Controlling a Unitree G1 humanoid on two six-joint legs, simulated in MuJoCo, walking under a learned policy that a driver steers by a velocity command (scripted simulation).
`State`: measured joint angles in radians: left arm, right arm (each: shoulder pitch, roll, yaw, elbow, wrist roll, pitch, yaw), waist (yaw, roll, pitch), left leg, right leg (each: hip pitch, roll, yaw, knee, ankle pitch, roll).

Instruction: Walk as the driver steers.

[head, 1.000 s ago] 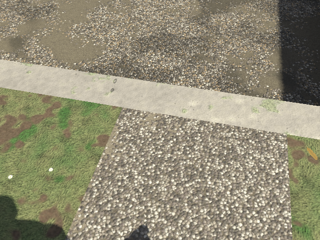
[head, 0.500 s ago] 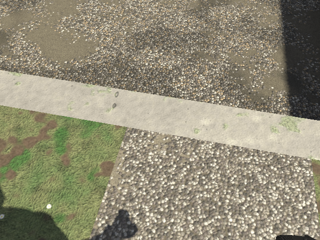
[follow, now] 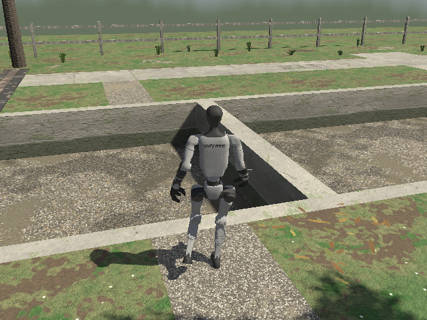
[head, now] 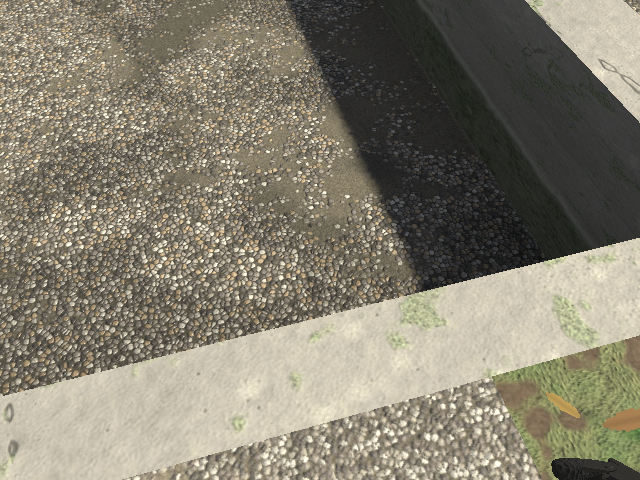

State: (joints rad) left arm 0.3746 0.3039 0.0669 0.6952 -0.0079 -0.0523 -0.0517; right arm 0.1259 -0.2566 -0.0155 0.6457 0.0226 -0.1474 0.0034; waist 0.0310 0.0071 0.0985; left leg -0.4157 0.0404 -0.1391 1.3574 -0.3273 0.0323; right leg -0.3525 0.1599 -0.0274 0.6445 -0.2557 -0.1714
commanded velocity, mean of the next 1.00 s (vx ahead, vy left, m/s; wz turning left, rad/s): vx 0.85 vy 0.00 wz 0.43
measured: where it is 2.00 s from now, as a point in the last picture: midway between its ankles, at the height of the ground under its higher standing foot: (285, 414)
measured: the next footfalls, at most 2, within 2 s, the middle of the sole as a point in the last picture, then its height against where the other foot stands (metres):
left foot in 0.36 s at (281, 427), level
right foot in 0.72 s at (343, 338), level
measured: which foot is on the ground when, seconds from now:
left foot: up 0.00-0.34, down 0.36-0.74, up 0.76-0.88, down 0.90-1.00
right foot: down 0.00-0.36, up 0.38-0.70, down 0.72-0.94, up 0.96-1.00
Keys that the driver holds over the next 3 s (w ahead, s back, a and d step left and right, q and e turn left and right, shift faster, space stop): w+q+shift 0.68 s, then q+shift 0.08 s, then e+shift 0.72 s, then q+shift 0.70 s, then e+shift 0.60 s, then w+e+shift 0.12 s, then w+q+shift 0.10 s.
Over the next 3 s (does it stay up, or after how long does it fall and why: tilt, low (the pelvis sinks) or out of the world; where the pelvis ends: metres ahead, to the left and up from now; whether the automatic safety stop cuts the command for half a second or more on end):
stays up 0.51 0.13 0.02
